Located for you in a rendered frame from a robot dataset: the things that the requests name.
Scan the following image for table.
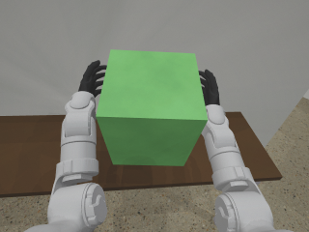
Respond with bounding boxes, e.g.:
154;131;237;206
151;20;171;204
0;111;283;225

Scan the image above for robot left hand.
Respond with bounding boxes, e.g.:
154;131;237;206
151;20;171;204
78;60;107;97

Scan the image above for robot left forearm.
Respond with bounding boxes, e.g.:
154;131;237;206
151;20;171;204
47;91;99;223

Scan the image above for right robot upper arm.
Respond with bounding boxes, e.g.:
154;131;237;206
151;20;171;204
214;191;294;232

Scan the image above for left robot upper arm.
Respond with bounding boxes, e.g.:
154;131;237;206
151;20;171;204
24;182;108;232

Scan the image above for robot right hand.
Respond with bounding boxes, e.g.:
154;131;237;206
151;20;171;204
198;69;220;106

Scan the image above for carton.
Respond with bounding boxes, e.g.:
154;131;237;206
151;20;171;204
96;49;208;166

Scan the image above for robot right forearm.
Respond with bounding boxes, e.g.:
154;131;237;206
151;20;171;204
201;104;274;226

